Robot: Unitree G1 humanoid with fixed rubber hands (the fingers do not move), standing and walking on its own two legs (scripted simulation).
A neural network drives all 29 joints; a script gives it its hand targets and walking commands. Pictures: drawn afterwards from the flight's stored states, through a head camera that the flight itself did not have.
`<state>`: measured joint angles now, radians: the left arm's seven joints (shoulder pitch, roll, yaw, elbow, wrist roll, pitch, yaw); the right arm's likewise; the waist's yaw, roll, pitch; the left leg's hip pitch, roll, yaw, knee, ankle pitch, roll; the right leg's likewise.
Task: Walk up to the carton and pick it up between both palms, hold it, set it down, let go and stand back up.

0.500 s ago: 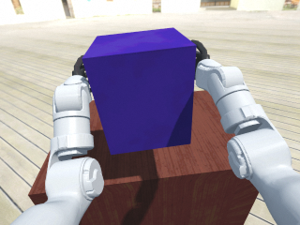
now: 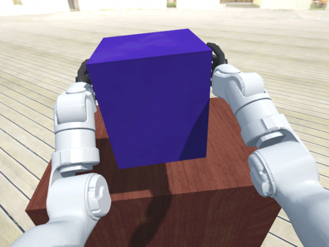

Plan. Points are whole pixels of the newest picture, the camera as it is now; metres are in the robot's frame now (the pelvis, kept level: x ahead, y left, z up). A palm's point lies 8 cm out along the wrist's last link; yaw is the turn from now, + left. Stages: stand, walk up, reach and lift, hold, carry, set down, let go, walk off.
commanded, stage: hold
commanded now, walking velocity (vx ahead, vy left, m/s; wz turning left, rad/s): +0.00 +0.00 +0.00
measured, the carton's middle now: (154, 97) +0.38 +0.01 +0.26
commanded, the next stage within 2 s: none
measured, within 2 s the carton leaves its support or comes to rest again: neither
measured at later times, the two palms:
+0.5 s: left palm (86, 87) +0.36 +0.16 +0.30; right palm (221, 73) +0.36 -0.14 +0.32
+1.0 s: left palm (85, 88) +0.37 +0.16 +0.30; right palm (219, 73) +0.36 -0.14 +0.32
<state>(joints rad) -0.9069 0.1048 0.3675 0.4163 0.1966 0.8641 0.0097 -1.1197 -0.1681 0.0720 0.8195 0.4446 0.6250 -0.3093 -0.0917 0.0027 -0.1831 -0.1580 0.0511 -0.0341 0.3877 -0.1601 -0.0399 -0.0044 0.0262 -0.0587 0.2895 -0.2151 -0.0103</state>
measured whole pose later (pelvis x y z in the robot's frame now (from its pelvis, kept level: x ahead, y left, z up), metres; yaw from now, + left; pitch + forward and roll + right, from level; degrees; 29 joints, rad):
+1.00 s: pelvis +0.00 +0.00 +0.00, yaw +0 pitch -4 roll -1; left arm -0.92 0.10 0.36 0.44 0.19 0.85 0.03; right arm -1.12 -0.17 0.06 0.82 0.43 0.63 -0.30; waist -0.08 0.01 -0.19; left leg -0.16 0.05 -0.03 0.39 -0.16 -0.03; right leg -0.01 0.02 -0.05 0.29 -0.21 -0.01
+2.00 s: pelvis +0.00 +0.01 +0.00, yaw +0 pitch -3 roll -2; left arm -0.94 0.13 0.33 0.44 0.17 0.86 0.03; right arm -1.14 -0.17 0.05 0.83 0.44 0.63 -0.30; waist -0.09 -0.01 -0.18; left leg -0.20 0.05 -0.03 0.40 -0.16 -0.03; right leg -0.04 0.02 -0.05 0.29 -0.21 0.00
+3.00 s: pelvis +0.00 +0.01 +0.00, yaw -1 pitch -3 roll -2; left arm -0.95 0.12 0.34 0.46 0.16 0.85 0.04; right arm -1.14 -0.18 0.05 0.85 0.44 0.63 -0.30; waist -0.09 0.00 -0.18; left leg -0.20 0.05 -0.03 0.40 -0.16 -0.03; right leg -0.05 0.03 -0.05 0.30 -0.20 0.00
